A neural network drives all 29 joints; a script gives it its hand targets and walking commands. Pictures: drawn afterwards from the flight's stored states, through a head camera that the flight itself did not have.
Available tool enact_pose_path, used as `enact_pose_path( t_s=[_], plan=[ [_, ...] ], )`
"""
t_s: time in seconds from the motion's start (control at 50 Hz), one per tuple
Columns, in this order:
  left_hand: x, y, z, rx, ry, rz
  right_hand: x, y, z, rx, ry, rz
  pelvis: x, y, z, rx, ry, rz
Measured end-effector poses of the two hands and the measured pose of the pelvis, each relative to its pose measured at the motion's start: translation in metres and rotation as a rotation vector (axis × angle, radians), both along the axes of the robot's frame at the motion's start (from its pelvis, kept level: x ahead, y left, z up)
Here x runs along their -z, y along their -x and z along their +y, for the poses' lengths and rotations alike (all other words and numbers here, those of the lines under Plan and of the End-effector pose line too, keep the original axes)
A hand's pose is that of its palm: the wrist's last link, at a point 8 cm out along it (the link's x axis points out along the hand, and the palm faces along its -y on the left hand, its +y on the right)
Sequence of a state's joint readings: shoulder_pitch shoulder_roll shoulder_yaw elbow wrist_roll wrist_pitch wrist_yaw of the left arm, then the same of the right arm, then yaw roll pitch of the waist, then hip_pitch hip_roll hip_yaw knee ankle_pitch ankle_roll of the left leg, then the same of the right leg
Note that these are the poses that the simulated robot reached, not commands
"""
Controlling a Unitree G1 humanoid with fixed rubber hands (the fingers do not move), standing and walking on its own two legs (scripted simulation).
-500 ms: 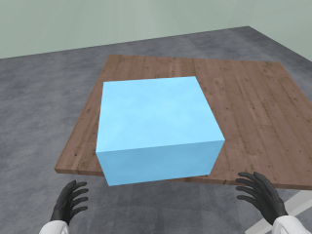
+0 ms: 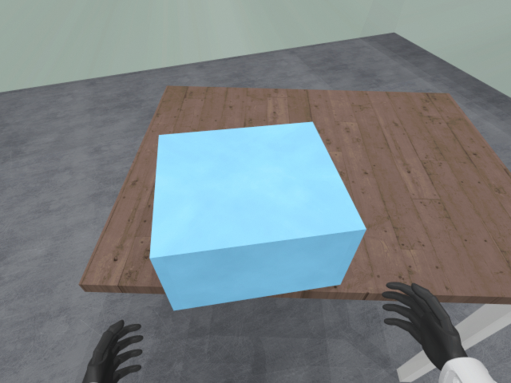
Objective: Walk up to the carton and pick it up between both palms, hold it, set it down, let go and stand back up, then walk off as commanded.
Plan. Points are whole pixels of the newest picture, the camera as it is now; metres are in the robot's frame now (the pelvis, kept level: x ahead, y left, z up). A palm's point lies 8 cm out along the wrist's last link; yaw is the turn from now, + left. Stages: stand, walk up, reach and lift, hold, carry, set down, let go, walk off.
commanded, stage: set down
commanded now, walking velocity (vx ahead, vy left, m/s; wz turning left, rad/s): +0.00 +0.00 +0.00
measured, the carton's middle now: (248, 208) +0.40 +0.03 +0.06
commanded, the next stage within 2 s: let go in 0.22 s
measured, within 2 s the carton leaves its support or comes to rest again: neither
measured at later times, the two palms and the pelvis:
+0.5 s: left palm out of the picture +0.14 +0.24 -0.07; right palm (434, 349) +0.19 -0.23 +0.02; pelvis +0.00 +0.00 +0.00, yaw +0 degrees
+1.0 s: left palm out of the picture +0.13 +0.29 -0.09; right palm (434, 351) +0.19 -0.23 +0.02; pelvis +0.00 +0.00 -0.01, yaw -4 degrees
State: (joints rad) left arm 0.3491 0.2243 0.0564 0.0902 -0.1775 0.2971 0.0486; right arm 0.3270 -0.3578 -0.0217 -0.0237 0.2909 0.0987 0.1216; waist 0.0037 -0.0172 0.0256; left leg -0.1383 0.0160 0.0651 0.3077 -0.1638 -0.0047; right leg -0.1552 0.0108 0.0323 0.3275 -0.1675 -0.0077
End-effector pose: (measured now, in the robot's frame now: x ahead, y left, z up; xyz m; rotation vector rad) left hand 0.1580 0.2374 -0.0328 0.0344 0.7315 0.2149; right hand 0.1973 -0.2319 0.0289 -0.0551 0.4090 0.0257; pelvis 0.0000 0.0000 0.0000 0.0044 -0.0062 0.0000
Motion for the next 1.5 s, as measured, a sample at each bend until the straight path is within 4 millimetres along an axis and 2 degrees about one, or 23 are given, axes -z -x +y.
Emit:
enact_pose_path(
  t_s=[0.3, 0.64, 0.78, 0.88, 1.0, 1.18, 1.5],
  plan=[
    [0.028, 0.019, 0.002, 0.003, 0.0, 0.118, 0.004, 0.003, 0.003, 0.026, 0.01, -0.036, 0.0, 0.0, 0.0, 0.0, 0.0, 0.0],
    [0.05, 0.015, -0.007, 0.085, -0.006, 0.179, 0.01, 0.005, 0.007, 0.061, 0.034, -0.091, 0.0, 0.004, 0.004, 0.01, 0.002, -0.007],
    [0.054, 0.011, -0.008, 0.106, -0.005, 0.159, 0.01, 0.006, 0.009, 0.061, 0.064, -0.101, 0.0, 0.007, 0.007, 0.018, 0.004, -0.012],
    [0.054, 0.014, 0.019, 0.144, -0.09, 0.132, 0.008, 0.005, 0.007, -0.012, 0.196, -0.106, 0.004, 0.004, 0.006, 0.024, -0.001, -0.033],
    [0.053, 0.031, 0.05, 0.152, -0.2, 0.212, 0.013, 0.006, 0.003, -0.037, 0.182, -0.155, 0.008, 0.005, -0.002, 0.061, -0.025, -0.041],
    [0.057, 0.041, 0.058, 0.153, -0.2, 0.219, 0.013, 0.006, 0.004, -0.043, 0.205, -0.159, 0.009, 0.007, 0.001, 0.043, -0.015, -0.044],
    [0.069, 0.026, 0.077, 0.193, -0.188, 0.258, 0.011, 0.007, 0.012, 0.023, 0.252, -0.141, 0.011, -0.003, 0.023, 0.071, 0.005, -0.031]
  ],
)
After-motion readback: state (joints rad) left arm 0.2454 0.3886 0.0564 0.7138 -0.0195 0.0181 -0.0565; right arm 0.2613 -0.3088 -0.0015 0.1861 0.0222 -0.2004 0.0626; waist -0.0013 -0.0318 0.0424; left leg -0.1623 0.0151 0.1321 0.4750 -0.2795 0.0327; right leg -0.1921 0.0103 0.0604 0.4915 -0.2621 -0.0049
